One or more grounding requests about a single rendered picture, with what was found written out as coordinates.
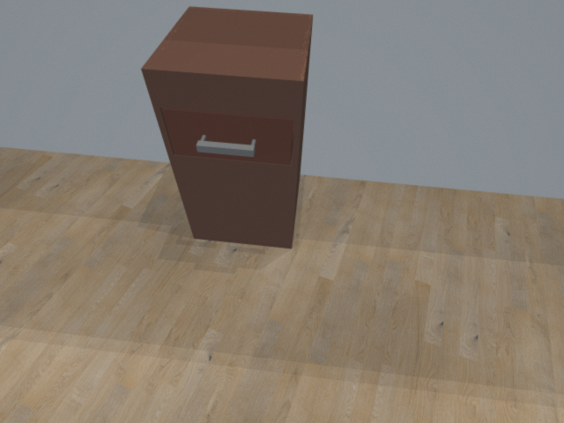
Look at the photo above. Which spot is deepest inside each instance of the drawer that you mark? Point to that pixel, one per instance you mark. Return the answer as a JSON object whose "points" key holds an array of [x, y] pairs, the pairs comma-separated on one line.
{"points": [[273, 135]]}

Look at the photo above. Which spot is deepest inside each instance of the handle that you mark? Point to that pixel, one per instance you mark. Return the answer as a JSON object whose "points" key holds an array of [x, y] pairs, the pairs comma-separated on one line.
{"points": [[226, 148]]}

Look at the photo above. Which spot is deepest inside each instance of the cabinet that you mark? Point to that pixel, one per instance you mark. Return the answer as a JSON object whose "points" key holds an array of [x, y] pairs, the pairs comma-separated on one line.
{"points": [[245, 63]]}

